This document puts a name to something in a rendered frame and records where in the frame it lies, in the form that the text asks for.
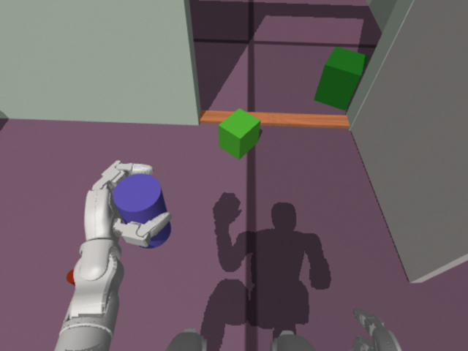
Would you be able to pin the right robot hand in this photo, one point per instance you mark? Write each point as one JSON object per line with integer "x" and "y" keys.
{"x": 383, "y": 339}

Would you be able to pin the left robot hand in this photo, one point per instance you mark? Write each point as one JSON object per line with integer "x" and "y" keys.
{"x": 102, "y": 218}

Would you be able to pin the left robot arm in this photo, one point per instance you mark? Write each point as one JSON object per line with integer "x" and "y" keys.
{"x": 91, "y": 317}

